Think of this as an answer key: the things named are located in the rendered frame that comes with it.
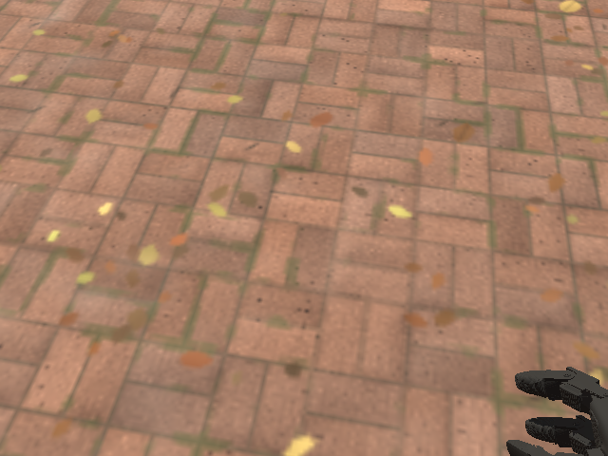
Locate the right robot hand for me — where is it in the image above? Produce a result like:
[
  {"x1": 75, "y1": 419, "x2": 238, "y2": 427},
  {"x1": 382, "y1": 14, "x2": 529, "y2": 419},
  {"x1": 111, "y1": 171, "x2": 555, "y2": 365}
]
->
[{"x1": 506, "y1": 367, "x2": 608, "y2": 456}]

